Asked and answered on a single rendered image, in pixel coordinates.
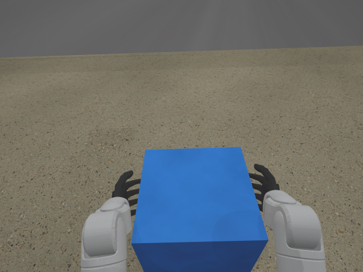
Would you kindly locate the left robot hand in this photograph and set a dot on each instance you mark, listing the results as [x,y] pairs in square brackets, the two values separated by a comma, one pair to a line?
[122,186]

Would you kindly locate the robot left forearm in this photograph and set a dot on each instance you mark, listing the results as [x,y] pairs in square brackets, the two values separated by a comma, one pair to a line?
[103,242]

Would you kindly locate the robot right forearm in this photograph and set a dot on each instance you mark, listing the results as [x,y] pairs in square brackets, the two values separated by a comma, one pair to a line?
[297,233]

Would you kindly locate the right robot hand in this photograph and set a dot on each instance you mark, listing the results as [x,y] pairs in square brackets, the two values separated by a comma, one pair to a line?
[267,180]

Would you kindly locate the carton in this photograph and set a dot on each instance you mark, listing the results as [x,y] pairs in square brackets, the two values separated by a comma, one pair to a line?
[197,212]

